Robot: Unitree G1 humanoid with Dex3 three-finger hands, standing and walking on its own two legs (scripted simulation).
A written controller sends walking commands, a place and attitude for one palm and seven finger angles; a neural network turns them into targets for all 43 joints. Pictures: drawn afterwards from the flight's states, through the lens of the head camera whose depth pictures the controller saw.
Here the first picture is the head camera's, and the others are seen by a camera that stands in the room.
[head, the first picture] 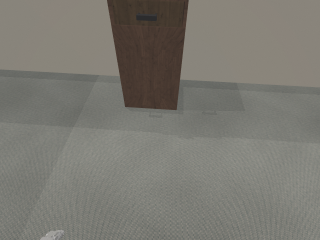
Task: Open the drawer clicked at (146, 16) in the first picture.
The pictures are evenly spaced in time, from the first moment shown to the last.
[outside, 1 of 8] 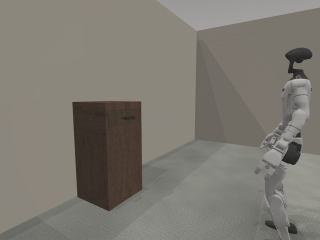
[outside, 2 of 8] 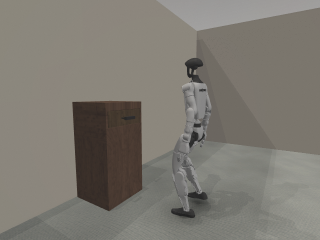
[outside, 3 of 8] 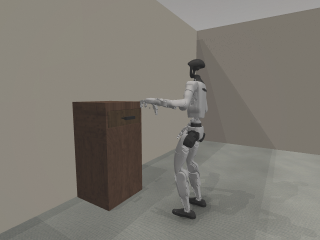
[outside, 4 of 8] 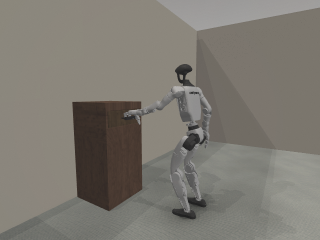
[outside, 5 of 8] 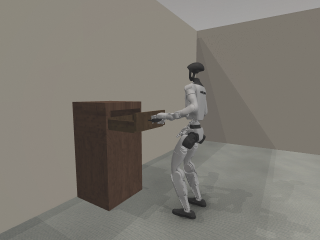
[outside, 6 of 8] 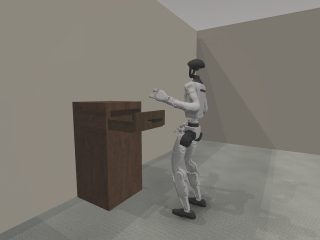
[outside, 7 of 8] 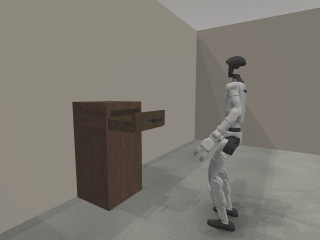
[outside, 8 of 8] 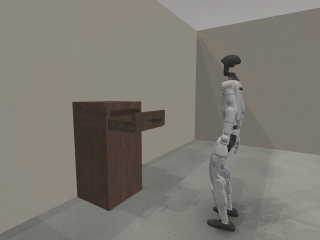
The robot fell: no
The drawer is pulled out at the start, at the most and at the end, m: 0.00 0.30 0.30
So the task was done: yes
